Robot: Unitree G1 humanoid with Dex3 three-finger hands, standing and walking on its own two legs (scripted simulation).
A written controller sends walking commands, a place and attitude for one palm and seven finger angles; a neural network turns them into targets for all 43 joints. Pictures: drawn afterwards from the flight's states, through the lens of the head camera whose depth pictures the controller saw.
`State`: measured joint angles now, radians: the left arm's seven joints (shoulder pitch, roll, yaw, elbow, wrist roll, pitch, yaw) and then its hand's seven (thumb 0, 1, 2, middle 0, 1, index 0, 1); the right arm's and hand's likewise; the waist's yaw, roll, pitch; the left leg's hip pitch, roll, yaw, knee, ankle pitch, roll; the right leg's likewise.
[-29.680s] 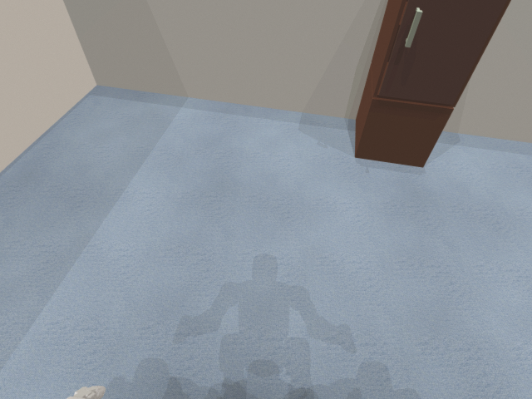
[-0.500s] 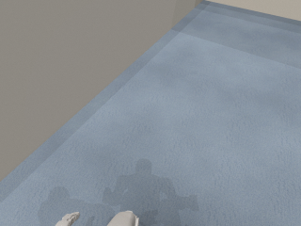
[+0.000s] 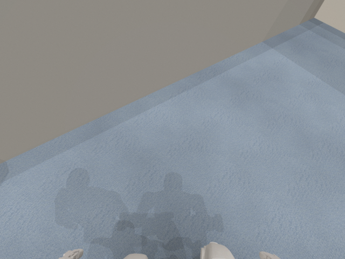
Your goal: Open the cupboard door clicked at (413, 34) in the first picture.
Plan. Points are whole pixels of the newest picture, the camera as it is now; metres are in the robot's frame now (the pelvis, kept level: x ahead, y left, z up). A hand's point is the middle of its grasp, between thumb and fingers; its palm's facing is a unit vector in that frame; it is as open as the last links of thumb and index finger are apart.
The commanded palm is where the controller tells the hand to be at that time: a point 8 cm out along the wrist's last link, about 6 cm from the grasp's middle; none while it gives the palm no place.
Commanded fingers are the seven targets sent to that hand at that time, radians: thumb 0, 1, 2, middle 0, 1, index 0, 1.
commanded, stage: turn to face it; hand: left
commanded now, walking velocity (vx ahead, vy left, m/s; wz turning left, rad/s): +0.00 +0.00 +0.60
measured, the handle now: out of the picture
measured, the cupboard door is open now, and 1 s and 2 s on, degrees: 49 49 49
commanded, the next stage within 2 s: none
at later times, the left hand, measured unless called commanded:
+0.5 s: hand out of the picture +0.02 +0.19 -0.18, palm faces +0.31 -0.92 -0.22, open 7.4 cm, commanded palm none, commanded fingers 0.00 0.90 0.90 -0.20 -0.30 -0.20 -0.30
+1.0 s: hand out of the picture -0.05 +0.13 -0.16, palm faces +0.59 -0.77 -0.24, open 7.4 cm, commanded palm none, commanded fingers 0.00 0.90 0.90 -0.20 -0.30 -0.20 -0.30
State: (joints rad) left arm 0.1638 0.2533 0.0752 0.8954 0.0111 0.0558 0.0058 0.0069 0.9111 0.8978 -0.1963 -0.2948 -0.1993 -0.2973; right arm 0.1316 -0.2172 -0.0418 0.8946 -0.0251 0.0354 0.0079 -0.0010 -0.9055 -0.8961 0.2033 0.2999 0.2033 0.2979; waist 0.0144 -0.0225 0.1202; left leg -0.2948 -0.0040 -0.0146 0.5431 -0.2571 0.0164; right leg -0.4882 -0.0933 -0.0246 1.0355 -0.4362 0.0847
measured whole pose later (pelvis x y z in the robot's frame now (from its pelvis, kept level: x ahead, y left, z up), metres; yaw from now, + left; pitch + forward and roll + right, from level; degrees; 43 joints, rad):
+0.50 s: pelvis +0.00 -0.03 -0.02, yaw +19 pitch +1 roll +1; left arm 0.18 0.24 0.06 0.87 0.01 0.05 0.01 0.00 0.91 0.90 -0.20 -0.30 -0.20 -0.30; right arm 0.15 -0.25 -0.07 0.89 -0.03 0.04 0.03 0.00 -0.91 -0.90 0.20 0.30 0.20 0.30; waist -0.02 -0.06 0.11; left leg -0.36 0.01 0.05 0.66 -0.28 0.02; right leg -0.37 -0.15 -0.12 0.89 -0.52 0.07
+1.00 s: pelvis +0.01 -0.07 +0.00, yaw +37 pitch +1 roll +2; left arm 0.22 0.20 0.04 0.88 0.02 0.01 0.02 0.00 0.91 0.90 -0.20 -0.30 -0.20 -0.30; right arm 0.10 -0.24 -0.08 0.90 -0.01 0.07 0.04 0.00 -0.91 -0.90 0.20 0.30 0.20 0.30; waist 0.00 -0.04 0.12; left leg -0.40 0.01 0.07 0.83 -0.45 -0.06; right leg -0.22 -0.14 -0.18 0.53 -0.31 0.02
